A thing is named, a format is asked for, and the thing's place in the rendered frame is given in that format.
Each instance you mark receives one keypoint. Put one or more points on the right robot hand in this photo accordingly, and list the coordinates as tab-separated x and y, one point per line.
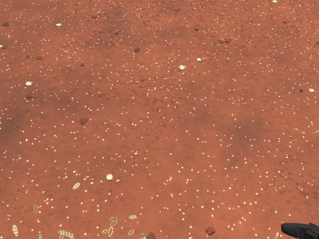
300	230

